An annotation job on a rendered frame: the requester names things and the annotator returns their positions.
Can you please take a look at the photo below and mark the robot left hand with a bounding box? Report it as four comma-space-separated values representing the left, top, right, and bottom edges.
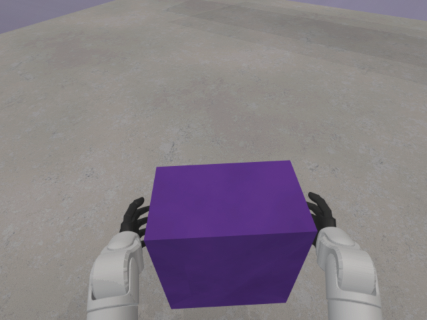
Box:
119, 197, 149, 248

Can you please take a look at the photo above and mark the robot right hand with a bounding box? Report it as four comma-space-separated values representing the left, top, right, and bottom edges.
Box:
306, 192, 336, 248

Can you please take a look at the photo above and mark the left robot forearm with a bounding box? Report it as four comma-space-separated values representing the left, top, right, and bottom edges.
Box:
87, 231, 144, 320

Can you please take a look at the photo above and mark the carton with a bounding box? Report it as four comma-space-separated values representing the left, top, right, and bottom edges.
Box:
144, 160, 318, 309

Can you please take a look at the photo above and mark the right robot forearm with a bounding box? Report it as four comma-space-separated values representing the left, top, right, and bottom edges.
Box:
316, 227, 383, 320

